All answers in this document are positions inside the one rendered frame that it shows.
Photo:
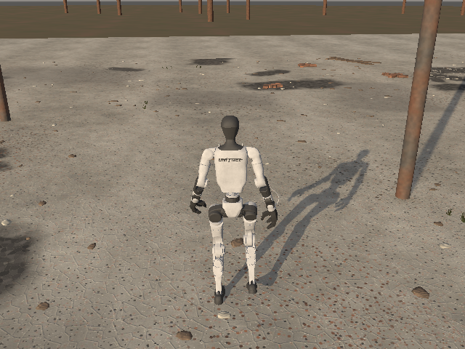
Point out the robot left forearm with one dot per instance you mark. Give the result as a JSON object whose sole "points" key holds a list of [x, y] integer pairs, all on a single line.
{"points": [[197, 192]]}

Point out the robot right hand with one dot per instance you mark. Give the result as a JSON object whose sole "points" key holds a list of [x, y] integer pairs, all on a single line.
{"points": [[273, 219]]}

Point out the robot right foot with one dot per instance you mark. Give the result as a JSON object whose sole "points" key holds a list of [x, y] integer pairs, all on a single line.
{"points": [[251, 288]]}

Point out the right robot thigh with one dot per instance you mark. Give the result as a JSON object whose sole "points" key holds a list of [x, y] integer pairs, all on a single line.
{"points": [[249, 218]]}

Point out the robot right upper arm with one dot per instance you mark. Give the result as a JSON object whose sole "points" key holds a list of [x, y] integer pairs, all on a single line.
{"points": [[254, 154]]}

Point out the robot left hand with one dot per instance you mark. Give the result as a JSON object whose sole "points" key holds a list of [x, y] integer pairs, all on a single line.
{"points": [[200, 203]]}

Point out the robot right forearm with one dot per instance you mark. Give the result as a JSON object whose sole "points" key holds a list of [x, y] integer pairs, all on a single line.
{"points": [[267, 196]]}

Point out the robot left upper arm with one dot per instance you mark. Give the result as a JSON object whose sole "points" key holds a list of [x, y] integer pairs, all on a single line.
{"points": [[205, 164]]}

